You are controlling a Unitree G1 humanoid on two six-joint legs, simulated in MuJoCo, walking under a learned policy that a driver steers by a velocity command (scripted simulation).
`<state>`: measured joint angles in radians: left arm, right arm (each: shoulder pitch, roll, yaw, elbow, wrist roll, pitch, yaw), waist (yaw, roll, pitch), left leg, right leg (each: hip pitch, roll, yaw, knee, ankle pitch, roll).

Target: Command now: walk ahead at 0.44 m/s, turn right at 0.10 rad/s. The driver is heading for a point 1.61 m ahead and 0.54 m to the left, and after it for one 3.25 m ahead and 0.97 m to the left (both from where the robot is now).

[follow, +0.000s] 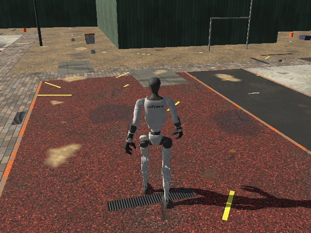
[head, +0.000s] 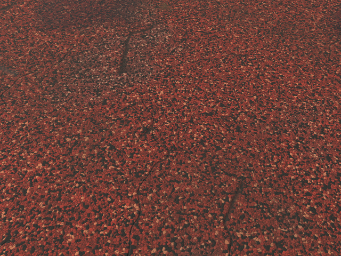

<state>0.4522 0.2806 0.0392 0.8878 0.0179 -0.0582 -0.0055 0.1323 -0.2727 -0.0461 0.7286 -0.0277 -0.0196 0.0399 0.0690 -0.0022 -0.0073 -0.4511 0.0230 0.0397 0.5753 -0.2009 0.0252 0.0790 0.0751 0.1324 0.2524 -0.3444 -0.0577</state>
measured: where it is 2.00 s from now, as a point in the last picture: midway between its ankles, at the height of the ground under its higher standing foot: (140, 141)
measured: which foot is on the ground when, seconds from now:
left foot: up 0.00-0.00, down 0.02-0.56, up 0.58-1.00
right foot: down 0.00-0.04, up 0.06-0.54, down 0.56-1.00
